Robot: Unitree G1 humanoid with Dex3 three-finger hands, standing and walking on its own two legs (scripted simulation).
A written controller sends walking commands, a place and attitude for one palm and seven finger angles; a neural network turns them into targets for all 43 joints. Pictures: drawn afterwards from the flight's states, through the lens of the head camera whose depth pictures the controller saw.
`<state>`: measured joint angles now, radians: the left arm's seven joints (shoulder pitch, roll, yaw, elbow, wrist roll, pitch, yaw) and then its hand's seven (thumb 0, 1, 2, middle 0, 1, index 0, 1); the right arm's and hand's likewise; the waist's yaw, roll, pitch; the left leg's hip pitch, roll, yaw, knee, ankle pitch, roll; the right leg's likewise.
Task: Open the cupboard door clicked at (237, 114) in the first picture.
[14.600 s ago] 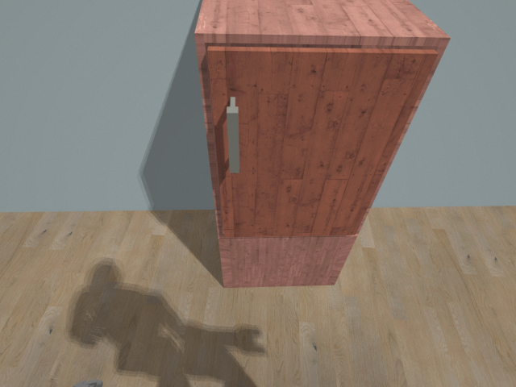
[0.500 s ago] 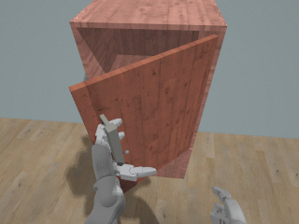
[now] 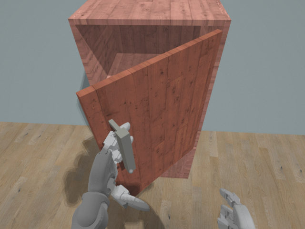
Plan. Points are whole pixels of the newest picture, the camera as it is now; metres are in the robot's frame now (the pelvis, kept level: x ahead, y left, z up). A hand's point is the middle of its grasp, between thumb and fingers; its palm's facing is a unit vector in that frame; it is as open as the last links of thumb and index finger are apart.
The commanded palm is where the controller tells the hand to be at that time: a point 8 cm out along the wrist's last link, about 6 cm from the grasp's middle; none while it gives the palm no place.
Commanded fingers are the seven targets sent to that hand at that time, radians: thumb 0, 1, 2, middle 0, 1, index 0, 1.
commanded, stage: slide the hand sideways off the handle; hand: left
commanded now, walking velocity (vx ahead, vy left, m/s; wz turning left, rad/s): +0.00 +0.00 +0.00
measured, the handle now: (122, 147) +0.29 +0.10 +0.09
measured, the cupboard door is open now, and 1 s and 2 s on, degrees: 44 43 43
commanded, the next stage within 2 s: draw the hand back to the body in 0.90 s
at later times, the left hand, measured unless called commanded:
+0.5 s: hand (110, 187) +0.19 +0.11 +0.09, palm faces -0.03 -1.00 -0.03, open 16.0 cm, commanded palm +0.17 +0.17 +0.09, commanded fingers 0.00 -0.50 0.30 -0.15 -0.30 -0.15 -0.30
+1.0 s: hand (84, 202) +0.16 +0.15 +0.09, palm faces -0.02 -1.00 -0.02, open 16.3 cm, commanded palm +0.14 +0.21 +0.10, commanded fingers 0.00 -0.50 0.30 -0.15 -0.30 -0.15 -0.30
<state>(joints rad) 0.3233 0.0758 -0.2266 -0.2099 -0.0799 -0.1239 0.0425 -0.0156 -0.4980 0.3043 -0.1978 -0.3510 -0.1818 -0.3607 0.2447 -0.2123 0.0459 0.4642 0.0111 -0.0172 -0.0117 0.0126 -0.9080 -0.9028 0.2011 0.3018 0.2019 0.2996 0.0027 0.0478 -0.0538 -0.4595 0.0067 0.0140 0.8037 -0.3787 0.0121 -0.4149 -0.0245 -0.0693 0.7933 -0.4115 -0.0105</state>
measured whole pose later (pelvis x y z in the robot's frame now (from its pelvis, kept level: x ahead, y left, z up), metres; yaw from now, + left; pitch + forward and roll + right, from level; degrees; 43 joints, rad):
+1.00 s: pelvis +0.00 +0.00 -0.02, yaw +1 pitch +5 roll -2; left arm 0.65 0.20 0.06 -0.37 -0.27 -0.25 -0.24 -0.02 -0.50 0.30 -0.15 -0.30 -0.16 -0.31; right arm 0.26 -0.23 0.02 0.45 0.04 -0.15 -0.05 0.01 -0.91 -0.90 0.20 0.30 0.20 0.30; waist 0.03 0.06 -0.10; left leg -0.60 0.02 -0.03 0.94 -0.44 0.00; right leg -0.52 -0.01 -0.11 0.89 -0.47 -0.02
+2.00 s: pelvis +0.03 +0.01 +0.03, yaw +0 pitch -4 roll -1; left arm 0.53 0.32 0.24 -0.43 -0.05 -0.04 0.12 0.00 0.25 0.63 -0.18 -0.30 -0.18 -0.30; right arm 0.20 -0.22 0.05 0.61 0.00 -0.12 -0.08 0.01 -0.91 -0.90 0.20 0.30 0.20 0.30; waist 0.07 0.05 0.01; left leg -0.14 0.00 0.03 0.47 -0.27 0.02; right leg -0.09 -0.02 -0.06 0.43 -0.28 0.01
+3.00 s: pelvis +0.00 +0.01 +0.04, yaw -2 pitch -1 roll -1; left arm 0.55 0.39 0.37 -0.46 -0.06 -0.12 0.11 0.01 0.89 0.90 -0.21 -0.30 -0.21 -0.30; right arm 0.16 -0.24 -0.01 0.56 0.01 0.00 -0.09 0.01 -0.91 -0.90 0.20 0.30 0.20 0.30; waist 0.02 0.04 0.03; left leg -0.24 0.02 0.04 0.46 -0.21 0.02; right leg -0.19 0.00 -0.04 0.42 -0.21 0.00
